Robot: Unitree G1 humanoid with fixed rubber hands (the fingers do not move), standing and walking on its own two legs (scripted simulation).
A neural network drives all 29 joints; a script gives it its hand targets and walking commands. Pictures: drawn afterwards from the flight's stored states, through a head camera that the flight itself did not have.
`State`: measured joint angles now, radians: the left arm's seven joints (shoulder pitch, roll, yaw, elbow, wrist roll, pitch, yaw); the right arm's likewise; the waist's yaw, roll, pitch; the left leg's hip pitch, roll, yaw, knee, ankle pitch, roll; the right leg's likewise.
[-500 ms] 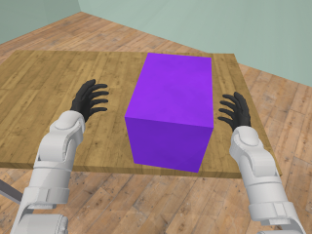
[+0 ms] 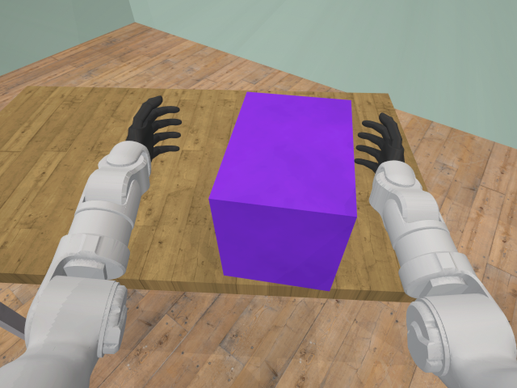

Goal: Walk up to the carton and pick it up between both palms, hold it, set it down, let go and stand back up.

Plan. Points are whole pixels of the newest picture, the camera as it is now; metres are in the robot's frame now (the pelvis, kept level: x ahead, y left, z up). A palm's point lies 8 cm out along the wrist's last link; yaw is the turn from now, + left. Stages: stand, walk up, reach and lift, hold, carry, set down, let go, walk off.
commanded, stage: reach and lift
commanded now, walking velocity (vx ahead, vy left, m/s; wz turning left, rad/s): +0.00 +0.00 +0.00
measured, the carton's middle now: (286, 188) +0.47 -0.02 +0.03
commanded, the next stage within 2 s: none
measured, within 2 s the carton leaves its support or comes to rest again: neither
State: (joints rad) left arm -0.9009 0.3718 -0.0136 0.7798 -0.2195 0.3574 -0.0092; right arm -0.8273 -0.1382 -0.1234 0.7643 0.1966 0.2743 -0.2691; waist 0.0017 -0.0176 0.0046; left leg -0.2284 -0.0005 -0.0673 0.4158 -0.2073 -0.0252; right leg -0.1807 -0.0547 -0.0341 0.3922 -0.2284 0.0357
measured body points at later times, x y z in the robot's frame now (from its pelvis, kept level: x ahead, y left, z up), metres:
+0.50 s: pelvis +0.00 +0.01 +0.00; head +0.06 +0.02 +0.44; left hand +0.45 +0.19 +0.08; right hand +0.44 -0.17 +0.07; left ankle +0.01 +0.13 -0.74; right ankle -0.02 -0.14 -0.74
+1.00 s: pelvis +0.01 +0.01 -0.01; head +0.08 +0.02 +0.44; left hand +0.46 +0.15 +0.06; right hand +0.44 -0.17 +0.05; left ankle +0.01 +0.13 -0.74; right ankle -0.02 -0.14 -0.74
